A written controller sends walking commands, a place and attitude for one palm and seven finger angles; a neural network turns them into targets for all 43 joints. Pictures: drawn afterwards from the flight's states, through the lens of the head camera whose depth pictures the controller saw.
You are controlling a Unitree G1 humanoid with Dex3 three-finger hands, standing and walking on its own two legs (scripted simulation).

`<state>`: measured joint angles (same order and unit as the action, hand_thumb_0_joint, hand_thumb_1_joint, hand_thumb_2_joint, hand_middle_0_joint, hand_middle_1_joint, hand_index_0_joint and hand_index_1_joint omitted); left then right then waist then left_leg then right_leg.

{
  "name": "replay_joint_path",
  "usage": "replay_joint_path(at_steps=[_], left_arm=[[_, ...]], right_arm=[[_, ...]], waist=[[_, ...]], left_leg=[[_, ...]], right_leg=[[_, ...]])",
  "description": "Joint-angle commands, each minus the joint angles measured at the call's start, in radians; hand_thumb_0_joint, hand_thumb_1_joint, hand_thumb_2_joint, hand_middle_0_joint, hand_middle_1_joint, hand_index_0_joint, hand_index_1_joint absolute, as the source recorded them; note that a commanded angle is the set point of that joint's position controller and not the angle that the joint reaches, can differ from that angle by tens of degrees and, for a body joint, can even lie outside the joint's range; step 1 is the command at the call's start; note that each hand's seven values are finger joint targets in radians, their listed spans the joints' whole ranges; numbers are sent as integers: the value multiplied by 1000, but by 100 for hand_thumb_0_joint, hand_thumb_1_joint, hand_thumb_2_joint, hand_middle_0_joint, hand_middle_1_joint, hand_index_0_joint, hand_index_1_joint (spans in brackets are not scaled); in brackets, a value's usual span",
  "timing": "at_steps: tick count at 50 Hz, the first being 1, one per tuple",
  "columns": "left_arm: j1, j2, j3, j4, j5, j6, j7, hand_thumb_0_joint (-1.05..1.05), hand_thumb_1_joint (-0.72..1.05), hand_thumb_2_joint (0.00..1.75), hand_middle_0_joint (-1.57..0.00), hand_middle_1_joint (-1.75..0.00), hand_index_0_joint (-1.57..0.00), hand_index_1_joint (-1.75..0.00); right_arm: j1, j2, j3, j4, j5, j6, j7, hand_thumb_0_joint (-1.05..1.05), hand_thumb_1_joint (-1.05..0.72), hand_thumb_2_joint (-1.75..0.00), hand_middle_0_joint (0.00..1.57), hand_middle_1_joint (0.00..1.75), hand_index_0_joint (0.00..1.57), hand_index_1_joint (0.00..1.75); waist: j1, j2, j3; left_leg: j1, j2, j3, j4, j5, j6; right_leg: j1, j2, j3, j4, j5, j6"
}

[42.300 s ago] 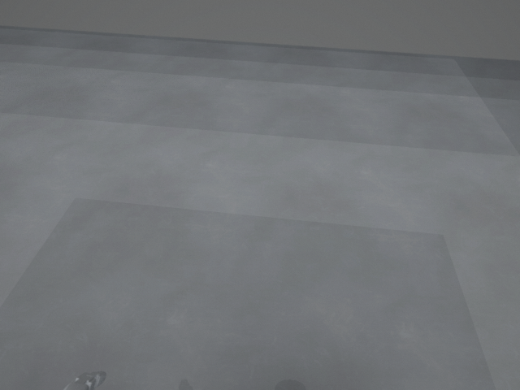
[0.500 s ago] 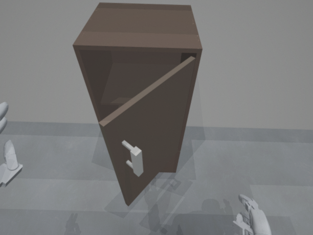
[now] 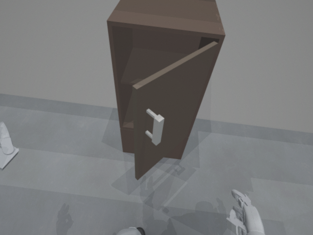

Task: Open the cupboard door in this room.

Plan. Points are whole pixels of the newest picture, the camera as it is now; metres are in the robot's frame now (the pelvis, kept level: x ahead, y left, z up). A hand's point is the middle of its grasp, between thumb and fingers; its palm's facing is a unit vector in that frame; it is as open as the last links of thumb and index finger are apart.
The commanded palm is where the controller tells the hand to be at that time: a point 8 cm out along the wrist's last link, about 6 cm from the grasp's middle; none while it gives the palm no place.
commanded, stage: stop stepping back and stand still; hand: left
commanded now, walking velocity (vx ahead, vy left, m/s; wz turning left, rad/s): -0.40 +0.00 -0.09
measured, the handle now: (153, 127) +0.44 +0.04 -0.02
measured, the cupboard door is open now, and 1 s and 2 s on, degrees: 51 51 51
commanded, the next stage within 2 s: none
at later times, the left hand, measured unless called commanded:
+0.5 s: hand out of the picture +0.13 +0.26 +0.18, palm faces +0.38 -0.85 -0.38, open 7.4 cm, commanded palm +0.05 +0.29 +0.19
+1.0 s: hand out of the picture +0.05 +0.25 +0.18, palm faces +0.37 -0.80 -0.48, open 7.5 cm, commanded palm -0.02 +0.30 +0.19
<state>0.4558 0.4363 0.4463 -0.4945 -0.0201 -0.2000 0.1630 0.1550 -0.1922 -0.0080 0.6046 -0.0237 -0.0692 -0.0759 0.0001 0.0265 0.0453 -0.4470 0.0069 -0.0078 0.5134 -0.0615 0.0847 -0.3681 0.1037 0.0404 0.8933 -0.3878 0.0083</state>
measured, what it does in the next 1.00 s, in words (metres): walks backwards: right foot, then left foot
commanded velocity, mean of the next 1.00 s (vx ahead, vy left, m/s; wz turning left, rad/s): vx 0.16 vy -0.01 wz -0.01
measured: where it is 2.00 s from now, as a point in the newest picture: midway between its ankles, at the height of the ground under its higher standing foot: outside the picture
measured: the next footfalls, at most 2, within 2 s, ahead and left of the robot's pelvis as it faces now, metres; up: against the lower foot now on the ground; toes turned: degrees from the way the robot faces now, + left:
right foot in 0.20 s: -0.16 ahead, -0.12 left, +0.00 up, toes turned -4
left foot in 0.32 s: +0.05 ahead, +0.06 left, +0.00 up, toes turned -4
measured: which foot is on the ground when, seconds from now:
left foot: down 0.00-0.20, up 0.22-0.30, down 0.32-0.58, up 0.60-0.84, down 0.86-1.00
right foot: up 0.00-0.18, down 0.20-0.34, up 0.36-0.58, down 0.60-1.00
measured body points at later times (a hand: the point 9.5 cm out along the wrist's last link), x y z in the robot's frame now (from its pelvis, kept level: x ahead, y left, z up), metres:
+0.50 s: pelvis -0.11 +0.00 +0.01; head -0.13 +0.03 +0.46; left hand +0.10 +0.30 +0.20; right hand +0.01 -0.24 -0.07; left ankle +0.01 +0.06 -0.73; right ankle -0.14 -0.10 -0.70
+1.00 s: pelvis -0.18 +0.01 +0.00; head -0.19 +0.01 +0.45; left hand +0.02 +0.29 +0.21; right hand -0.06 -0.23 -0.09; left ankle -0.16 +0.17 -0.73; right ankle -0.15 -0.07 -0.69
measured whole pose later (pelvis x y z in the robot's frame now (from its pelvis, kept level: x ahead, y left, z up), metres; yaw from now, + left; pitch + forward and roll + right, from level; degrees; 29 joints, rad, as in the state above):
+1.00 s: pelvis -0.18 +0.01 +0.00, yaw -4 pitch -1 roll +1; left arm 0.53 0.43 0.44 -0.49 -0.01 -0.20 0.16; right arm 0.28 -0.16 0.01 0.65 -0.01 -0.14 -0.05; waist -0.05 -0.04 -0.02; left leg -0.24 0.05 0.02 0.54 -0.28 -0.03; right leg -0.46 0.00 -0.08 0.89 -0.39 0.00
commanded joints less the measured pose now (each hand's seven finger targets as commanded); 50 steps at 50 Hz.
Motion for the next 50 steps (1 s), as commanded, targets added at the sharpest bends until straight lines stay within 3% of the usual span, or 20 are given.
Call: replay_joint_path(at_steps=[1,7,9,11,13,15,17,19,21,26,28,29,30,31,34,40,42,43,44,50], left_arm=[[31,140,96,-271,-18,-60,10,0,90,90,-20,-30,-20,-30],[98,162,88,-300,-63,-61,-9,0,90,90,-20,-30,-20,-30],[94,222,126,-286,-55,-69,-7,0,90,90,-20,-30,-20,-30],[43,279,181,-355,-68,-70,15,0,90,90,-20,-30,-20,-30],[-14,220,134,-312,-53,-41,5,0,90,90,-20,-30,-20,-30],[27,190,135,-207,-59,-2,3,0,90,90,-20,-30,-20,-30],[-39,180,104,-202,-50,-3,5,0,90,90,-20,-30,-20,-30],[-97,191,96,-151,-34,-19,12,0,90,90,-20,-30,-20,-30],[-34,185,94,-167,-38,-14,12,0,90,90,-20,-30,-20,-30],[175,138,68,-275,-24,0,9,0,90,90,-20,-30,-20,-30],[196,169,91,-280,-9,2,10,0,90,90,-20,-30,-20,-30],[166,190,101,-291,-7,6,9,0,90,90,-20,-30,-20,-30],[67,196,116,-317,-13,-1,12,0,90,90,-20,-30,-20,-30],[-34,222,135,-350,-21,-22,-7,0,90,90,-20,-30,-20,-30],[-54,193,123,-129,1,-31,3,0,90,90,-20,-30,-20,-30],[-100,118,20,-129,4,-43,24,0,90,90,-20,-30,-20,-30],[-118,111,24,-217,1,-61,30,0,90,90,-20,-30,-20,-30],[-129,148,54,-243,19,-72,31,0,90,90,-20,-30,-20,-30],[-82,189,105,-246,28,-73,24,0,90,90,-20,-30,-20,-30],[74,167,122,-241,-1,-63,17,0,90,90,-20,-30,-20,-30]], right_arm=[[-85,-145,-64,-150,6,-62,16,0,-90,-90,20,30,20,30],[-34,-124,-42,-120,6,-64,37,0,-90,-90,20,30,20,30],[-24,-119,-40,-98,17,-47,28,0,-90,-90,20,30,20,30],[-66,-116,-22,-110,-2,-44,21,0,-90,-90,20,30,20,30],[-64,-121,-28,-138,38,-65,9,0,-90,-90,20,30,20,30],[-50,-132,-27,-120,44,-67,-13,0,-90,-90,20,30,20,30],[-31,-160,-19,-118,33,-88,-15,0,-90,-90,20,30,20,30],[-19,-127,-6,-97,19,-116,-5,0,-90,-90,20,30,20,30],[-39,-130,-14,-108,18,-120,-1,0,-90,-90,20,30,20,30],[-62,-134,-28,-161,12,-89,15,0,-90,-90,20,30,20,30],[-40,-116,-32,-157,12,-68,13,0,-90,-90,20,30,20,30],[-32,-115,-42,-148,18,-50,11,0,-90,-90,20,30,20,30],[-29,-131,-48,-126,7,-40,4,0,-90,-90,20,30,20,30],[-9,-148,-46,-89,-13,-37,6,0,-90,-90,20,30,20,30],[-2,-119,-39,-102,3,-53,-11,0,-90,-90,20,30,20,30],[5,-127,-29,-90,9,-112,-49,0,-90,-90,20,30,20,30],[28,-165,-35,-115,6,-123,-38,0,-90,-90,20,30,20,30],[15,-143,-29,-121,6,-128,-26,0,-90,-90,20,30,20,30],[-2,-148,-50,-114,5,-131,-15,0,-90,-90,20,30,20,30],[-19,-143,-41,-112,17,-113,8,0,-90,-90,20,30,20,30]], waist=[[17,136,-188],[15,220,-255],[2,-99,-197],[9,-104,-201],[-4,-254,-201],[-44,-101,-162],[-27,300,-139],[-17,196,-107],[2,70,-104],[20,286,-114],[26,25,-93],[15,-240,-82],[-1,-275,-43],[-37,-139,-58],[-54,-119,-49],[-26,-41,-86],[-34,318,-55],[-32,331,-12],[-10,148,-40],[-7,238,-18]], left_leg=[[-10,252,-225,-356,-464,37],[240,123,-53,-302,-325,-154],[368,12,38,218,-177,-140],[177,-4,32,447,-246,-116],[58,8,2,310,-196,-85],[316,-8,34,20,-40,-55],[420,193,-279,-172,140,20],[264,270,-465,-357,-317,14],[93,246,-387,-455,-615,-52],[-193,110,-62,-394,-658,-107],[-193,11,59,-9,-541,-104],[-122,-49,64,442,-412,-103],[-185,-48,-1,689,-383,-112],[-153,-13,-18,777,-282,-118],[-4,59,22,620,-248,-86],[274,5,131,-49,-371,-38],[354,252,-334,-291,-612,74],[289,382,-487,-350,-588,148],[232,357,-372,-314,-368,145],[-26,220,-61,-205,-451,37]], right_leg=[[145,0,-40,77,-104,-16],[185,-7,-132,-575,-148,-75],[-125,-276,141,-765,-42,-146],[-23,-411,132,-697,352,-199],[210,-323,71,-516,643,-155],[96,-236,-46,-350,564,-58],[-49,-81,-77,-87,18,1],[-43,-72,-3,33,-160,-19],[89,-57,-45,-3,-119,-34],[437,-4,-199,-263,-106,-56],[369,-122,-53,-524,-140,-101],[105,-366,303,-728,-305,-181],[-48,-511,489,-824,-401,-240],[-120,-475,307,-734,-240,-221],[-255,-378,190,-750,-490,-138],[-42,-277,47,-522,-286,-108],[-216,-101,-83,-90,-174,-20],[-284,-98,-87,113,-129,-8],[-227,-117,-53,203,-52,-9],[145,-102,-152,-204,26,0]])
